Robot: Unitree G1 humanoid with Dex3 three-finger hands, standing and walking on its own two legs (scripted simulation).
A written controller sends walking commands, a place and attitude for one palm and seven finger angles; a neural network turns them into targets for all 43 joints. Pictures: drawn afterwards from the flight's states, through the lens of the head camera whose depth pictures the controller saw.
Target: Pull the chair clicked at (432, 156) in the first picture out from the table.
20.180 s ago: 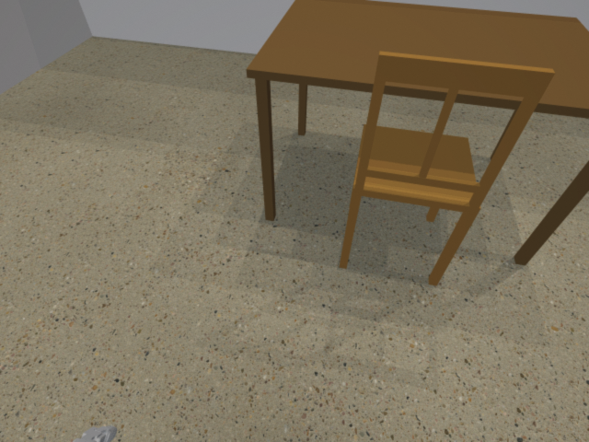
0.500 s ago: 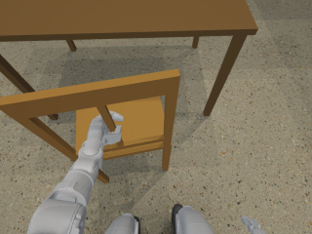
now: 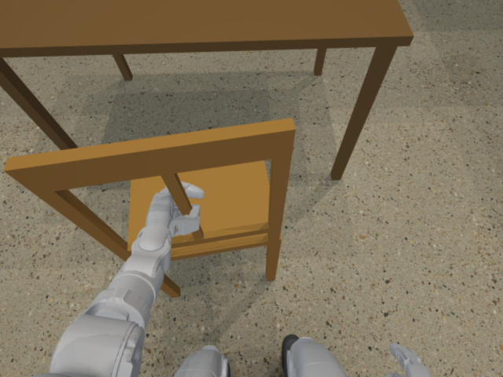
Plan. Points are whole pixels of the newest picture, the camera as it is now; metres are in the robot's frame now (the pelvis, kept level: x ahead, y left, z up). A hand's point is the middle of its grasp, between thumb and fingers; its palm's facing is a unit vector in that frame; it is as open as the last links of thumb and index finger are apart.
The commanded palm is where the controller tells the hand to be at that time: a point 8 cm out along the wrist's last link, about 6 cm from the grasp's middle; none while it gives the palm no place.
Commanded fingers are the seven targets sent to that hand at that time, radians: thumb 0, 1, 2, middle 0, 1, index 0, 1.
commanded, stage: step backward, pulling the chair out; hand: left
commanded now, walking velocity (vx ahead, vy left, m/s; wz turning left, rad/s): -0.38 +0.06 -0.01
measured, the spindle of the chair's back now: (186, 209) +0.41 +0.13 -0.08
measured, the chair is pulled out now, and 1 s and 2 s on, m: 0.29 0.45 0.61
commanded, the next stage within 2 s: stop walking, hand still on the chair in 1.24 s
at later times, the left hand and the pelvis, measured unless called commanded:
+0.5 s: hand (190, 257) +0.31 +0.11 -0.06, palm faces -0.08 -0.98 -0.18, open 5.2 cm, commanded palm +0.30 +0.16 -0.04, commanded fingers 0.00 0.90 0.90 -0.50 -1.45 -0.50 -1.45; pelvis -0.08 +0.01 +0.00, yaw +1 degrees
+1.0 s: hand (182, 312) +0.22 +0.11 -0.05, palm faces -0.10 -0.98 -0.19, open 5.2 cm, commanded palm +0.21 +0.17 -0.05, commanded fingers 0.00 0.90 0.90 -0.50 -1.45 -0.50 -1.45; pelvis -0.16 +0.02 +0.01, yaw -1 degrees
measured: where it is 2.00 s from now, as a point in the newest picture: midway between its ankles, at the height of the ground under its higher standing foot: outside the picture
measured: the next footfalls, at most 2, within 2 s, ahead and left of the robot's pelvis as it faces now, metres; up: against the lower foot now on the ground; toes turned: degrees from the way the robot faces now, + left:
left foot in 0.48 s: -0.10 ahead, +0.16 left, +0.00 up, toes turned +0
right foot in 0.64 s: -0.03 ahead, -0.11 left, +0.00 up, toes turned -2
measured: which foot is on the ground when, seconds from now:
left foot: down 0.00-0.32, up 0.34-0.46, down 0.48-1.00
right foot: down 0.00-0.52, up 0.54-0.62, down 0.64-0.94, up 0.96-1.00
